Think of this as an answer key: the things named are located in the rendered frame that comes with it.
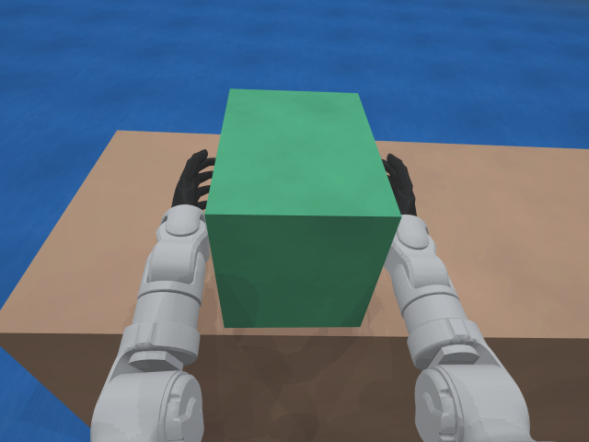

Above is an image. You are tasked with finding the left robot upper arm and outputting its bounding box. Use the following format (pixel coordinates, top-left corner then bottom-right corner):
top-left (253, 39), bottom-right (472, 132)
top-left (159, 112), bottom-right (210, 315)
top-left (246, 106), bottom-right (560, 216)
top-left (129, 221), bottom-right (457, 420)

top-left (92, 370), bottom-right (204, 442)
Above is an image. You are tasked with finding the pedestal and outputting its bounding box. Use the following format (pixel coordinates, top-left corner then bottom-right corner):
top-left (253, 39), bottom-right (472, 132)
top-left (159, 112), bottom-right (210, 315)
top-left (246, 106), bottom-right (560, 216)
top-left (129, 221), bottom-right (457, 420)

top-left (0, 130), bottom-right (589, 442)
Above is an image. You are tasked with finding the carton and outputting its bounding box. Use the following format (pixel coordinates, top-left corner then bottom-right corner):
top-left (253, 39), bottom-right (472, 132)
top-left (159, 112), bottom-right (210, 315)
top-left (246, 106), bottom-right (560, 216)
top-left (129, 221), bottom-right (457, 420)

top-left (204, 88), bottom-right (402, 328)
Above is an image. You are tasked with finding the robot left forearm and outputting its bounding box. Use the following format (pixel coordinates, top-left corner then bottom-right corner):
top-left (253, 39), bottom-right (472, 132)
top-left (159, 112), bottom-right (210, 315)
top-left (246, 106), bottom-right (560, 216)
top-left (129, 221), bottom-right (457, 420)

top-left (90, 204), bottom-right (210, 442)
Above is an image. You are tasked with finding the robot right forearm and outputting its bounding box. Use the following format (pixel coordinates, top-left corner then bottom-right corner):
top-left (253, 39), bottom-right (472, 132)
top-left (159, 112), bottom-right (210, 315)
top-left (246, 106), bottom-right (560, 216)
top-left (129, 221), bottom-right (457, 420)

top-left (384, 215), bottom-right (530, 433)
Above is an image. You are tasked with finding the right robot hand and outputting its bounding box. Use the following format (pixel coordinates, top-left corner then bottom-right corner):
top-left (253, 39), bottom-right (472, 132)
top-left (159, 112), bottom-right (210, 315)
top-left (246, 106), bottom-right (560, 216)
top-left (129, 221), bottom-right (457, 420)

top-left (382, 154), bottom-right (417, 216)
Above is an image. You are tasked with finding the left robot hand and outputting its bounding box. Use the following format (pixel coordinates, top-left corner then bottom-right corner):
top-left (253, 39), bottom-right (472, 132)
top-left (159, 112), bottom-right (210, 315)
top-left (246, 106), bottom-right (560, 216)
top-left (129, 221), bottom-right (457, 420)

top-left (171, 149), bottom-right (216, 210)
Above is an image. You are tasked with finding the right robot upper arm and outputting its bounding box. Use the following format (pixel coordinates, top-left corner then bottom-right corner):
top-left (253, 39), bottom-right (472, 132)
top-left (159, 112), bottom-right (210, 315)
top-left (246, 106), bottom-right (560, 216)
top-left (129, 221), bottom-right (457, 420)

top-left (415, 365), bottom-right (551, 442)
